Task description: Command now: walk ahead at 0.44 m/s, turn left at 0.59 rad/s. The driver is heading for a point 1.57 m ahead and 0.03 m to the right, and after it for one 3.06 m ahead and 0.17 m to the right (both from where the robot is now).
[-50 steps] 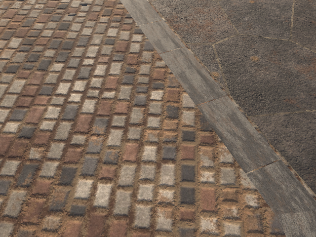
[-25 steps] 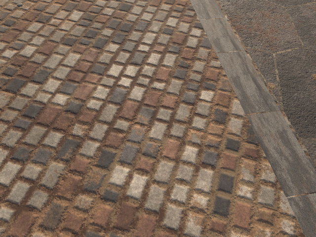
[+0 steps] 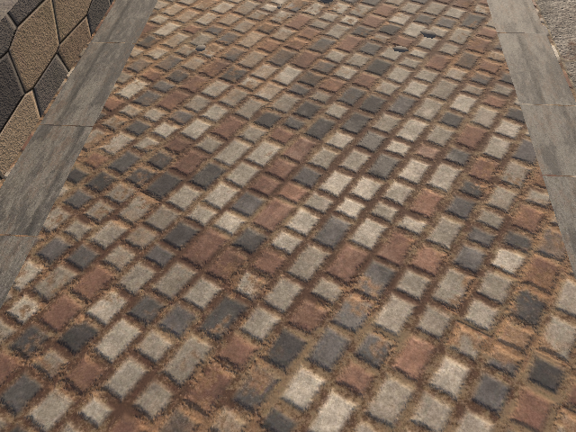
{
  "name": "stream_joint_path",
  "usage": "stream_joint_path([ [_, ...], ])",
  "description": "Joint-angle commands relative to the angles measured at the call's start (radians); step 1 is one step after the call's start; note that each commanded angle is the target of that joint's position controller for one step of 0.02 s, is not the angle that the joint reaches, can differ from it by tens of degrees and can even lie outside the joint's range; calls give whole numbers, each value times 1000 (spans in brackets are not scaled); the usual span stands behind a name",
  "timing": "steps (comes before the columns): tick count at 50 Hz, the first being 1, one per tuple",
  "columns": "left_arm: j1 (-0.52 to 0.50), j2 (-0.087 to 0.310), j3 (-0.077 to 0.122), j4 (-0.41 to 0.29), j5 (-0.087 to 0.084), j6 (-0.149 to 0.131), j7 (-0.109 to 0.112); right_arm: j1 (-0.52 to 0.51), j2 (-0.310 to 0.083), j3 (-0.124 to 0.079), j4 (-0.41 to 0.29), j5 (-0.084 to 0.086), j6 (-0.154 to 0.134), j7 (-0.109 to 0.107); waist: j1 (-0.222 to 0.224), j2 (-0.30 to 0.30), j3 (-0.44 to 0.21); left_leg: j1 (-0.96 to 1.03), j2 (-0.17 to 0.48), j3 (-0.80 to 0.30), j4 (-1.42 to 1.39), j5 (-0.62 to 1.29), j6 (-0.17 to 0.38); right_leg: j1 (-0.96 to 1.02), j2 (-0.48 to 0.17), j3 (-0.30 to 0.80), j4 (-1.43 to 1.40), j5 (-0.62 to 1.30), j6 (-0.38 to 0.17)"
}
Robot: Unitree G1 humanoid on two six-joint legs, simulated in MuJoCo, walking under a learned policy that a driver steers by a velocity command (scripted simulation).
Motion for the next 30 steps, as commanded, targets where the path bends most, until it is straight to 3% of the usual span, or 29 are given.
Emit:
stream_joint_path([
  [1,35,100,19,-42,9,0,0,-60,-83,-24,-92,-6,-18,14,40,-131,81,-368,137,-6,134,136,-18,204,-293,267,-244,1,-125],
  [7,93,128,20,-3,13,-1,-8,-153,-40,-12,-164,-2,-19,27,58,-118,84,-401,154,42,3,333,-44,190,-257,28,-250,348,-140],
  [10,130,138,12,17,3,7,-7,-255,-6,4,-198,-9,-28,46,91,-107,107,-324,146,101,-209,438,-28,175,-249,-39,-248,353,-127],
  [12,173,155,10,39,-9,14,-9,-313,10,13,-220,-5,-33,61,106,-97,131,-291,134,138,-302,426,-12,198,-272,-45,-251,346,-133],
  [14,196,174,12,56,-20,25,-12,-348,0,13,-244,1,-37,74,98,-101,145,-270,121,159,-369,361,16,254,-305,-45,-237,399,-136],
  [16,194,199,15,62,-25,37,-11,-333,-36,-1,-255,-3,-39,78,54,-129,109,-172,74,199,-419,261,58,306,-322,-62,-152,677,-125],
  [17,192,217,18,66,-23,44,-8,-267,-71,-17,-244,-7,-38,75,3,-155,51,-56,38,220,-441,233,82,321,-318,-77,-51,870,-114],
  [18,186,214,13,71,-25,51,-5,-107,-114,-42,-201,-8,-38,67,-91,-151,-40,177,8,236,-511,301,118,271,-291,-101,130,979,-94],
  [19,183,193,-1,56,-17,45,-2,68,-177,-69,-158,-16,-31,47,-174,-126,-151,507,102,123,-480,365,160,51,-254,-104,381,793,-60],
  [20,318,31,-55,17,5,27,-21,144,-301,-87,-142,-40,-33,36,-96,158,-353,935,454,-405,-506,284,335,-379,-77,-78,827,-74,2],
  [21,281,123,-31,53,-23,-1,-28,199,-208,-69,-136,-37,-34,31,-152,112,-496,917,516,-634,-660,254,354,-430,-27,141,973,-346,-8],
  [22,163,185,-5,0,-60,-4,-28,124,-171,-49,-123,-40,-38,34,-132,83,-284,763,465,-415,-677,320,281,-510,-77,133,993,-281,-12],
  [23,103,158,-12,-23,-54,-1,-21,44,-138,-40,-118,-30,-43,36,-87,35,-157,595,415,-256,-697,391,236,-504,-129,102,920,-192,-10],
  [24,86,141,-10,-19,-34,11,-16,-20,-102,-29,-114,-28,-49,41,-46,10,-79,463,366,-154,-731,433,207,-472,-157,86,860,-139,1],
  [26,158,106,-6,5,-29,49,-15,-82,-65,-26,-105,-33,-69,48,18,51,-34,304,316,-34,-823,404,186,-354,-188,89,820,-46,13],
  [27,181,81,-9,13,-30,63,-14,-88,-64,-29,-92,-33,-81,48,32,44,-21,269,313,2,-855,423,192,-340,-188,86,816,-23,21],
  [30,135,69,-3,-8,-26,81,-7,-89,-74,-37,-50,-43,-97,40,41,29,51,234,302,119,-901,488,176,-417,-181,114,756,74,37],
])
Velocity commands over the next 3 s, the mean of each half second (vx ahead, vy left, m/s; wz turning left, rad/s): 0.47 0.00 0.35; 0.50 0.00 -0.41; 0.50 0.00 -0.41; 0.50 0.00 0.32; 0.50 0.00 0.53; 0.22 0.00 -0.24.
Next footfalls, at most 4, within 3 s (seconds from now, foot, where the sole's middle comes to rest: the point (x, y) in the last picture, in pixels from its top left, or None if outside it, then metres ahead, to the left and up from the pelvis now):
0.38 left None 0.33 0.19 -0.78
0.94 right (317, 375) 0.66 -0.02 -0.78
1.42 left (265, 271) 0.98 0.11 -0.78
1.90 right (358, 224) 1.14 -0.17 -0.78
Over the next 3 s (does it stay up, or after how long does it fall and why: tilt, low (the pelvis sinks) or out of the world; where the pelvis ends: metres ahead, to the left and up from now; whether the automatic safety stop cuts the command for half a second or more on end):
stays up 1.52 0.02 -0.02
